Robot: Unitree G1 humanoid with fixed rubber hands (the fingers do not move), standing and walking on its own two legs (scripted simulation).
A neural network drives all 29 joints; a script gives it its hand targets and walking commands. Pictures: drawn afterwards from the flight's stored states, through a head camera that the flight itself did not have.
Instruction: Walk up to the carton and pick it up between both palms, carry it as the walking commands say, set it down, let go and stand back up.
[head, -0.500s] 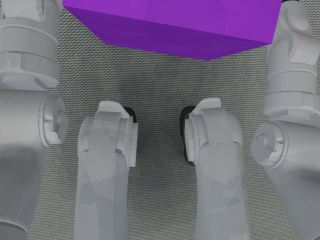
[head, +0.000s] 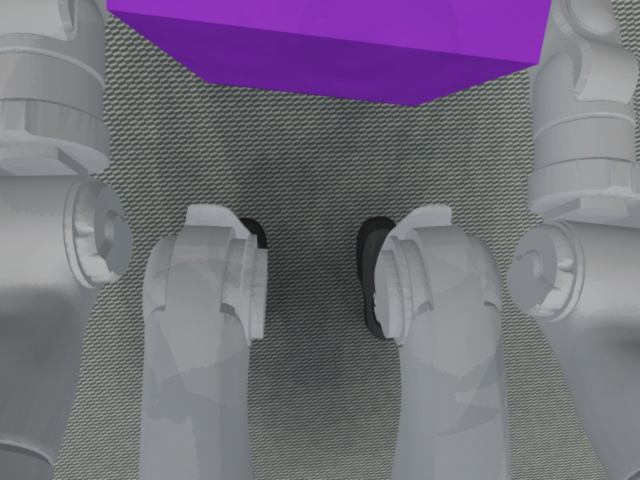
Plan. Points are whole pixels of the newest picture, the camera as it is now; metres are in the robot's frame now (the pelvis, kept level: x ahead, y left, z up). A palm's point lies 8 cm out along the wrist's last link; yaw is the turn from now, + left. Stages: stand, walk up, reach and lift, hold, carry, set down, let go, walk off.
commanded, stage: set down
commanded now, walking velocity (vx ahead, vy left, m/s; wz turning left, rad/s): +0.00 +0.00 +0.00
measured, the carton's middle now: out of the picture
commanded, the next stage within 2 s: none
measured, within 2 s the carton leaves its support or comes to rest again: rests again in 0.44 s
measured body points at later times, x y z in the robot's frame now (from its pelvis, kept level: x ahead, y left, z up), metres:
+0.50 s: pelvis +0.02 +0.01 +0.00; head +0.36 +0.03 +0.28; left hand +0.58 +0.20 -0.14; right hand +0.54 -0.19 -0.14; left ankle +0.13 +0.12 -0.33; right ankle +0.13 -0.11 -0.33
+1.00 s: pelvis +0.01 +0.01 +0.00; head +0.37 +0.02 +0.26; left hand +0.56 +0.21 -0.18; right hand +0.54 -0.19 -0.16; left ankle +0.13 +0.11 -0.33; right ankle +0.13 -0.11 -0.33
